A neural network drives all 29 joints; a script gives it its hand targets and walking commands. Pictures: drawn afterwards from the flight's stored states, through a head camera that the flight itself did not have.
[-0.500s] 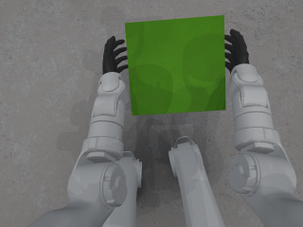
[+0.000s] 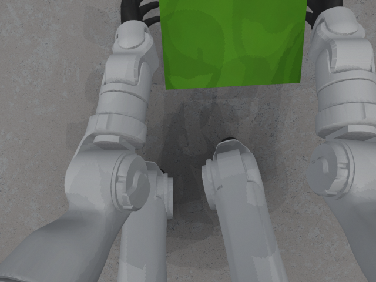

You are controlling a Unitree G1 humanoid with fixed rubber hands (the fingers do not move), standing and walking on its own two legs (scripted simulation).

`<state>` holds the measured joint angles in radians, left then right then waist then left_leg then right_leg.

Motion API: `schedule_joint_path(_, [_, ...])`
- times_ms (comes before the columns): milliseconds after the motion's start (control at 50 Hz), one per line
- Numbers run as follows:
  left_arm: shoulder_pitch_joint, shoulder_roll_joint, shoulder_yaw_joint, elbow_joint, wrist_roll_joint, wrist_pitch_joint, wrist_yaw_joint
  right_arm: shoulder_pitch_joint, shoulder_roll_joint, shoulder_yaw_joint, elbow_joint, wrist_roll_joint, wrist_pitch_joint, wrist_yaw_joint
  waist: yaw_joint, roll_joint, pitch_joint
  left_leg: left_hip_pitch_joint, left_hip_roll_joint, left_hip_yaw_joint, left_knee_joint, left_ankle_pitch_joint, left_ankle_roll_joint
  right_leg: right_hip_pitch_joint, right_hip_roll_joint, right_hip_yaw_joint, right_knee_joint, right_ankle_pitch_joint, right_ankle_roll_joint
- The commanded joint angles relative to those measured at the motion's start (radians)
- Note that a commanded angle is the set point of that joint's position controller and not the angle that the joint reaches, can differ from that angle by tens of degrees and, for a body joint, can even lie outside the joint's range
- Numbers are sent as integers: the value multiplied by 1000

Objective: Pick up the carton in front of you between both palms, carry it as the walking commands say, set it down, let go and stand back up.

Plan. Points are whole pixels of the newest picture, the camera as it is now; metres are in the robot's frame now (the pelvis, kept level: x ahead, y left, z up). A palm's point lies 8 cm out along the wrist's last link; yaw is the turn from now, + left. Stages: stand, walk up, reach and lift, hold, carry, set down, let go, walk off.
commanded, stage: set down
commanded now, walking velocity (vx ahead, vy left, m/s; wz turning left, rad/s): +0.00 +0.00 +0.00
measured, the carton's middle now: (222, 31) +0.51 -0.18 -0.24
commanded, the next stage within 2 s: none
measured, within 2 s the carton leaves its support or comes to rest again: rests again in 0.74 s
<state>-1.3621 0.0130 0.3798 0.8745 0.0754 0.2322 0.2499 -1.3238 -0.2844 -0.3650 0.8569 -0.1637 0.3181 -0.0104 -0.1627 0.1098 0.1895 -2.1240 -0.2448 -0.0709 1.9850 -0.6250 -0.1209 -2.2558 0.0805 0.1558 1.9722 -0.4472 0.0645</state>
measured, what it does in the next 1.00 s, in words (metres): stands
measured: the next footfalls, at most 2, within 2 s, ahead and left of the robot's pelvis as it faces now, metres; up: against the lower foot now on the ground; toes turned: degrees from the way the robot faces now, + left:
none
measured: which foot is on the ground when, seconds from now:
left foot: down 0.00-1.00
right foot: down 0.00-1.00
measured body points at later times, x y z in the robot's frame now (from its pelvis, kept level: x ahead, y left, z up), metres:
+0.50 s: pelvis +0.00 +0.01 -0.03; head +0.36 -0.08 +0.23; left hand +0.56 -0.02 -0.20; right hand +0.48 -0.32 -0.21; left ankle +0.11 +0.13 -0.39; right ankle +0.13 -0.13 -0.39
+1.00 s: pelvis +0.01 +0.01 -0.03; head +0.38 -0.07 +0.20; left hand +0.57 -0.02 -0.22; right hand +0.49 -0.32 -0.23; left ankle +0.11 +0.13 -0.39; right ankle +0.13 -0.13 -0.39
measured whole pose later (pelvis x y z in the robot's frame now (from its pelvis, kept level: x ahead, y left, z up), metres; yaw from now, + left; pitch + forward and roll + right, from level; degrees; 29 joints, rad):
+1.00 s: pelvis +0.01 +0.01 -0.03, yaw +1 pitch +40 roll +3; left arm -1.49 0.10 0.27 1.05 0.06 0.13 0.16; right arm -1.42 -0.39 -0.43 1.07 -0.13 0.17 0.12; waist -0.19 0.12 0.33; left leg -2.21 -0.24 -0.06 2.12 -0.63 -0.11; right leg -2.28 -0.04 0.08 2.10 -0.52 0.04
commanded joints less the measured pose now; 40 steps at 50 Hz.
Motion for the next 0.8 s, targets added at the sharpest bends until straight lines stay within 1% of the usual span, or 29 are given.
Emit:
schedule_joint_path(0, [-662, -781, -391, -57, -104, -30, -250, -630, 778, 344, -93, 146, -70, 273, -90, -50, -1164, 238, -25, 222, -106, 155, 71, 817, 7, -230, -142, 321, -23])
schedule_joint_path(60, [-680, -792, -433, -75, -135, -48, -247, -632, 750, 330, -90, 157, -89, 278, -117, -14, -1174, 264, -24, 213, -79, 213, 67, 826, 4, -223, -109, 399, -36])
schedule_joint_path(100, [-694, -809, -468, -90, -159, -54, -245, -627, 737, 320, -87, 164, -96, 278, -142, 10, -1201, 294, -24, 206, -63, 249, 63, 834, 1, -224, -93, 443, -43])
schedule_joint_path(180, [-668, -825, -483, -82, -165, -57, -247, -593, 732, 304, -58, 163, -97, 287, -158, 36, -1191, 294, -25, 201, -46, 281, 58, 822, -3, -223, -72, 482, -49])
schedule_joint_path(280, [-641, -814, -465, -46, -153, -60, -251, -575, 698, 271, -25, 151, -101, 301, -169, 56, -1118, 276, -22, 190, -42, 274, 61, 736, -12, -224, -59, 446, -56])
schedule_joint_path(380, [-652, -782, -452, -23, -151, -67, -246, -599, 640, 247, -14, 152, -116, 308, -179, 77, -1064, 293, -16, 174, -39, 258, 65, 651, -25, -223, -49, 388, -65])
schedule_joint_path(480, [-672, -746, -449, -4, -158, -74, -240, -635, 575, 233, -6, 162, -135, 308, -191, 95, -1028, 318, -10, 160, -34, 241, 67, 599, -39, -218, -40, 342, -74])
schedule_joint_path(500, [-672, -730, -454, 13, -156, -76, -233, -625, 546, 220, 16, 153, -142, 296, -193, 99, -1014, 308, -9, 159, -31, 236, 61, 600, -45, -218, -36, 337, -72])
schedule_joint_path(520, [-671, -720, -444, 15, -157, -78, -238, -612, 545, 216, 30, 150, -140, 299, -200, 102, -993, 317, -10, 160, -34, 217, 64, 591, -44, -215, -42, 315, -75])
schedule_joint_path(580, [-677, -702, -424, 35, -147, -80, -247, -592, 537, 196, 72, 135, -141, 302, -192, 112, -933, 268, -10, 161, -39, 183, 63, 564, -47, -205, -41, 281, -83])
schedule_joint_path(680, [-643, -648, -378, 81, -120, -87, -258, -558, 510, 168, 126, 110, -144, 303, -181, 96, -849, 217, -9, 156, -42, 154, 67, 533, -48, -192, -41, 253, -88])
schedule_joint_path(780, [-596, -605, -341, 118, -91, -93, -264, -520, 486, 147, 163, 90, -147, 304, -167, 87, -793, 181, -8, 154, -38, 152, 70, 514, -47, -179, -41, 248, -90])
